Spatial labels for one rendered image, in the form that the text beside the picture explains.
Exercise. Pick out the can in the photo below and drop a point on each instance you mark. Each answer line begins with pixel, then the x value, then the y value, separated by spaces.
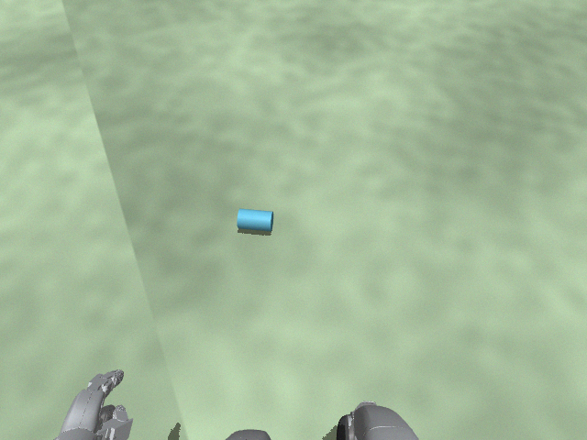
pixel 255 219

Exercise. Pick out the left robot hand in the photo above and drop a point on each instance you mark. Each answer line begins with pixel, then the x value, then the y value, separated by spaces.
pixel 87 411

